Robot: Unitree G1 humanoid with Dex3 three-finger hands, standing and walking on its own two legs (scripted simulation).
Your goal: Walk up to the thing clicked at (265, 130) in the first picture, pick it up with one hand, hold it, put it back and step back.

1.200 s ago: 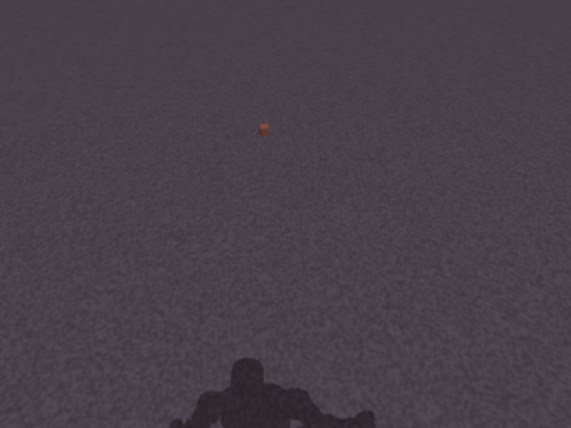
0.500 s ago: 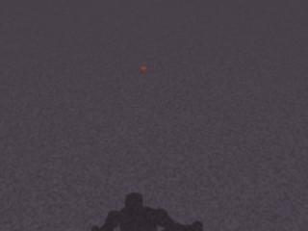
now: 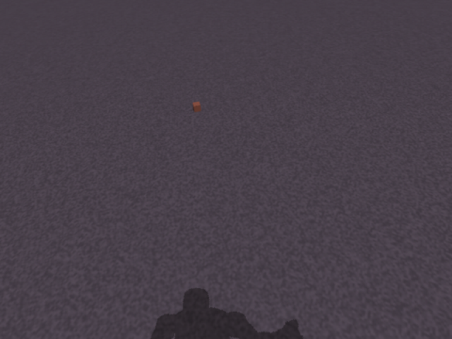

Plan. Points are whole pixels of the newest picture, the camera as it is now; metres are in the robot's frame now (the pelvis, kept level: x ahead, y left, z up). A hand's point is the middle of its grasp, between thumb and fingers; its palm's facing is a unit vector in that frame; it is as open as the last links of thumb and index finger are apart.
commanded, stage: walk up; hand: left
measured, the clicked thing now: (196, 106) +1.91 +0.24 -0.75
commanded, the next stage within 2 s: none
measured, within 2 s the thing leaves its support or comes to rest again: neither
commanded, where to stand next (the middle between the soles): +1.60 +0.59 m, yaw -82 degrees
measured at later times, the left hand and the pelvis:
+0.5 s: hand (100, 305) +0.25 +0.29 -0.12, palm faces -0.30 -0.81 -0.50, open 7.4 cm; pelvis +0.19 +0.00 -0.01, yaw -21 degrees
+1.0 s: hand (164, 136) +0.79 +0.22 -0.12, palm faces -0.61 -0.57 -0.54, open 7.4 cm; pelvis +0.49 +0.06 -0.02, yaw -37 degrees
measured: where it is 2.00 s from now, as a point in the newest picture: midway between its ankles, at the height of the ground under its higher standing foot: (209, 200)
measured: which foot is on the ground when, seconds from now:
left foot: down 0.00-0.20, up 0.22-0.62, down 0.64-1.00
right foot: down 0.00-0.00, up 0.02-0.18, down 0.20-0.64, up 0.66-1.00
